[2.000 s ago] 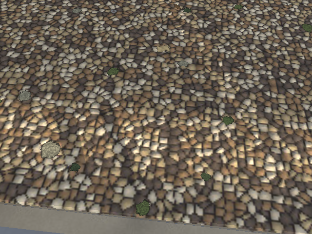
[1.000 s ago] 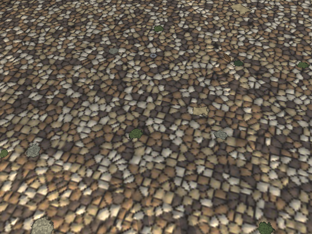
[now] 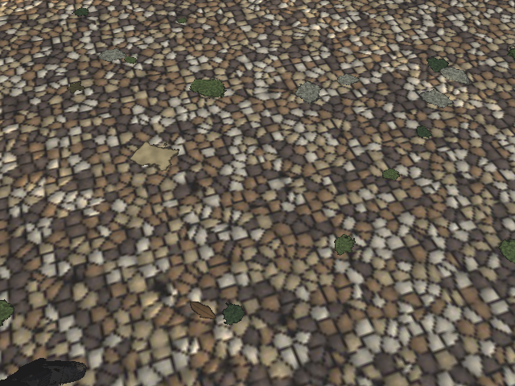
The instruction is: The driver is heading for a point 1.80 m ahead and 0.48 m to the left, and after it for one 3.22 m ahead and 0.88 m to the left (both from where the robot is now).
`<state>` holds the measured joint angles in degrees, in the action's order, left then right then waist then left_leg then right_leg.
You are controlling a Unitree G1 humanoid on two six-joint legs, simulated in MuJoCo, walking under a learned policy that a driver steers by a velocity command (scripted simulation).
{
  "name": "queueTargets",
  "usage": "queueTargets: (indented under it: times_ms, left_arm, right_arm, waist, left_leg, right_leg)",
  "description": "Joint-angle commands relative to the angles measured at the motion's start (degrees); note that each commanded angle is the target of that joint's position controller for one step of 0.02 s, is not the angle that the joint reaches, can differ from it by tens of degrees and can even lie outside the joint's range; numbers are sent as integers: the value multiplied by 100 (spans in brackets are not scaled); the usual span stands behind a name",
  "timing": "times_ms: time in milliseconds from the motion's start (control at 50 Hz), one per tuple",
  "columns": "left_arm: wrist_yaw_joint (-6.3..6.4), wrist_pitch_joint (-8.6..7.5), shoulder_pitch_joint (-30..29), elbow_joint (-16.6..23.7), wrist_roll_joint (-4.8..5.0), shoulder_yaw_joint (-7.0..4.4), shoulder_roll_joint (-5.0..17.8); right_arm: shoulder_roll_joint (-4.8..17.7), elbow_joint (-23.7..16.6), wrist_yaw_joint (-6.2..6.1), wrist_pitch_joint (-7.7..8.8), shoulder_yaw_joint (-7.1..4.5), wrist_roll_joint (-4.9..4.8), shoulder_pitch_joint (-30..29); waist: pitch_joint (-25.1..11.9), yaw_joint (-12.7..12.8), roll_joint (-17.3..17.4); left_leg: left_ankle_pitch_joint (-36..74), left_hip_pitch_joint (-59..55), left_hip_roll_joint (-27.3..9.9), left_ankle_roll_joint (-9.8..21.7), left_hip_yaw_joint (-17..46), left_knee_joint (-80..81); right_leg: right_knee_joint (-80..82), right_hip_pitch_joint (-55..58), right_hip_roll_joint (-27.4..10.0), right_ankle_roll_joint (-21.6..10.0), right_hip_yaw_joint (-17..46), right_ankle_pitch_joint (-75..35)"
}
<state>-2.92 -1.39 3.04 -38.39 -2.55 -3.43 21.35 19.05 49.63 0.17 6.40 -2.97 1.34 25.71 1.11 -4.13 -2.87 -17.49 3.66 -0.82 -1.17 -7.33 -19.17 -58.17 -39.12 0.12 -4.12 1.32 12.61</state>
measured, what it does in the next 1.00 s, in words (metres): walks ahead, turning left: right foot, then left foot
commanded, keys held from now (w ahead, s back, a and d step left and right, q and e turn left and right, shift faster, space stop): q+shift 0.62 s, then e+shift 0.38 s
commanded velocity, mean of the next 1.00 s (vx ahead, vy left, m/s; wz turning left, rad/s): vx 0.15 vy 0.00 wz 0.33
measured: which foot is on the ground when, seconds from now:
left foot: down 0.00-0.14, up 0.16-0.52, down 0.54-1.00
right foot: up 0.00-0.10, down 0.12-0.54, up 0.56-1.00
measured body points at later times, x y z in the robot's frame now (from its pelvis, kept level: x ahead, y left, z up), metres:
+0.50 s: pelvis +0.24 +0.03 +0.00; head +0.27 +0.06 +0.44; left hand +0.30 +0.35 -0.12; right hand +0.47 -0.20 -0.09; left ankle +0.28 +0.17 -0.71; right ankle +0.28 -0.09 -0.74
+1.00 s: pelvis +0.29 +0.06 -0.01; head +0.31 +0.06 +0.44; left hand +0.27 +0.36 -0.12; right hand +0.57 -0.09 -0.09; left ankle +0.28 +0.17 -0.74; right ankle +0.31 -0.06 -0.71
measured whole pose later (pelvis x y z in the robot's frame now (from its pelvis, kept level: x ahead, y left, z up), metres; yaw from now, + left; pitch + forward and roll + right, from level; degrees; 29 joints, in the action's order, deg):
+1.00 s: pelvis +0.29 +0.06 -0.01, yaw +21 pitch +1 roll +1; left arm 0.3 3.0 11.8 -46.5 1.7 -4.1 16.5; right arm 12.9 37.7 -2.5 -1.6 -2.2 1.2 3.6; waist 1.6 2.1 0.3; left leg -13.2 17.8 -0.3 2.1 -5.8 -30.2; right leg -47.2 -20.8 -3.3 2.4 -2.4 24.9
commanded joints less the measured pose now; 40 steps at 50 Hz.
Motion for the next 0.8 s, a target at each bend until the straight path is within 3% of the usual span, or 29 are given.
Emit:
queueTargets:
  times_ms: [20,40,60,100,120,140,160,180,200,220,240,280,300,340,400,480,520,540,560,580,600,620,640,660,680,720,760,780,800]
  left_arm:
    - [-75,-299,261,292,396,251,-400]
    - [-102,-394,101,350,379,268,-286]
    - [-96,-439,82,356,299,215,-110]
    - [19,-445,721,115,97,52,259]
    - [113,-408,1107,9,-27,-29,487]
    - [256,-337,1565,-5,-192,-115,974]
    - [258,-257,1571,230,-256,-15,833]
    - [246,-146,1279,353,-7,-21,595]
    - [253,-113,871,345,159,8,408]
    - [260,-130,636,225,257,42,190]
    - [265,-143,389,200,267,79,-7]
    - [260,-155,-58,176,128,21,-22]
    - [283,-175,-242,156,113,-3,-24]
    - [372,-205,-361,82,124,-82,84]
    - [496,-157,-484,7,179,-140,145]
    - [449,-62,-303,-179,380,-249,324]
    - [418,-16,-225,-286,483,-272,282]
    - [380,16,66,-411,454,-255,130]
    - [348,53,272,-276,223,-229,15]
    - [369,75,47,-18,100,-180,-37]
    - [385,74,-233,-4,191,-218,162]
    - [418,51,-348,33,281,-223,145]
    - [474,73,-136,-147,267,-243,194]
    - [509,112,-24,-240,242,-270,287]
    - [495,151,74,-329,254,-274,282]
    - [467,204,277,-486,309,-206,58]
    - [440,247,384,-596,325,-79,-247]
    - [417,265,401,-634,330,-33,-323]
    - [401,282,327,-605,344,-34,-244]
  right_arm:
    - [763,-590,-26,161,-114,-441,-1156]
    - [1003,-521,-75,166,-167,-511,-973]
    - [1150,-447,-101,169,-217,-466,-808]
    - [1156,-370,-112,96,-230,-425,-704]
    - [1010,-388,-103,69,-178,-393,-571]
    - [498,-569,-65,44,-5,-183,-313]
    - [58,-403,-48,-45,148,-306,831]
    - [766,-401,-36,-127,-62,-364,633]
    - [809,-589,-84,-218,-134,-430,128]
    - [640,-610,-175,-333,-124,-379,-60]
    - [556,-590,-243,-473,-160,-337,6]
    - [246,-660,-299,-733,-163,-324,221]
    - [171,-787,-318,-796,-171,-312,94]
    - [121,-1022,-302,-827,-188,-254,-268]
    - [73,-1171,-128,-805,-188,-245,-619]
    - [324,-1455,79,-921,-303,-246,-1036]
    - [399,-1472,84,-937,-396,-210,-907]
    - [642,-1414,21,-923,-517,-147,-628]
    - [1509,-1536,-92,-894,-737,-137,-478]
    - [1654,-1744,-42,-751,-683,49,-584]
    - [1462,-1803,52,-621,-657,20,-623]
    - [1325,-1809,37,-545,-622,-85,-812]
    - [1022,-1875,-26,-571,-527,-192,-1194]
    - [750,-1964,-111,-622,-422,-221,-1492]
    - [561,-2012,-167,-649,-327,-153,-1589]
    - [325,-1958,-203,-632,-201,-27,-1604]
    - [48,-1815,-208,-592,-83,30,-1679]
    - [20,-1740,-204,-589,-68,72,-1722]
    - [144,-1676,-203,-596,-102,106,-1733]
  waist:
    - [99,736,769]
    - [-8,752,672]
    - [-96,824,637]
    - [-484,1216,683]
    - [-755,1389,715]
    - [-1564,1363,-355]
    - [-3251,1022,-1269]
    - [-3284,1050,-478]
    - [-2340,846,-301]
    - [-1630,664,41]
    - [-1230,431,-21]
    - [-820,61,-386]
    - [-667,-5,-395]
    - [-661,12,-305]
    - [-803,85,-322]
    - [-624,197,-316]
    - [-573,83,-102]
    - [-541,14,424]
    - [-323,174,2283]
    - [-943,250,2385]
    - [-1210,30,1491]
    - [-1021,155,1124]
    - [-963,348,724]
    - [-1006,432,816]
    - [-1128,478,908]
    - [-1258,506,805]
    - [-1200,507,778]
    - [-1103,459,871]
    - [-946,363,1009]
  left_leg:
    - [4336,1126,-778,847,587,732]
    - [4442,1094,-1001,921,824,729]
    - [4652,879,-1074,893,956,591]
    - [4982,517,-869,573,951,-506]
    - [4520,910,-595,332,938,-1472]
    - [1078,2199,-12,-32,703,-3692]
    - [-2325,2937,461,-227,1436,-5951]
    - [-2221,2951,110,-243,1799,-6172]
    - [-1901,3427,-121,-283,1480,-5933]
    - [-1609,3590,-308,-386,1245,-5681]
    - [-1390,3450,-454,-459,1165,-5579]
    - [-1104,2784,-575,-551,1021,-5491]
    - [-957,2741,-632,-557,980,-5213]
    - [-287,2692,-732,-459,940,-4494]
    - [843,2151,-679,-217,761,-3308]
    - [714,1927,-475,105,433,-2338]
    - [944,1431,-210,386,238,-1568]
    - [1657,910,-122,628,511,-1084]
    - [4594,132,-1299,1275,2494,-560]
    - [3901,-328,-1912,2288,4258,-272]
    - [3139,-407,-1837,2219,4059,-60]
    - [2656,-265,-1582,1935,3722,-56]
    - [2512,-94,-1484,1633,3205,-150]
    - [2662,198,-1439,1493,2864,-214]
    - [2985,428,-1323,1437,2573,-250]
    - [3251,545,-1166,1373,2083,-266]
    - [2909,682,-1052,1301,1670,-222]
    - [2532,847,-1027,1289,1516,-153]
    - [2109,983,-1079,1333,1498,-67]
  right_leg:
    - [1936,1609,159,191,-231,-1152]
    - [2212,2011,201,205,-174,-1477]
    - [2450,2278,243,150,-64,-1710]
    - [3051,3210,321,-65,-20,-2419]
    - [3050,4072,8,-191,150,-3395]
    - [2299,5669,-1514,-706,1280,-6657]
    - [2176,6800,-3051,-1784,2914,-7881]
    - [2399,6062,-2676,-1679,2453,-6946]
    - [2680,5344,-2377,-1468,1861,-5844]
    - [3005,4570,-2073,-1284,1495,-5069]
    - [3311,3853,-1928,-1201,1203,-4389]
    - [3965,2500,-1894,-1181,709,-3443]
    - [4153,2200,-1899,-1169,455,-3216]
    - [4249,2147,-1888,-1080,31,-3000]
    - [4184,2270,-1741,-853,-634,-2451]
    - [3777,2781,-1945,-547,-859,-1876]
    - [3070,2802,-1815,-144,-1102,-1456]
    - [2161,2520,-1477,168,-1301,-972]
    - [207,1034,-643,737,-1660,1530]
    - [-1156,-114,118,900,-421,2789]
    - [-1544,-314,73,748,226,2473]
    - [-1419,-399,15,590,389,1955]
    - [-1256,-373,-167,574,378,1510]
    - [-1057,-73,-291,596,349,1260]
    - [-1089,335,-282,637,230,1112]
    - [-752,813,-283,725,112,924]
    - [215,1303,-434,804,133,742]
    - [636,1602,-457,828,89,675]
    - [863,1753,-438,839,15,662]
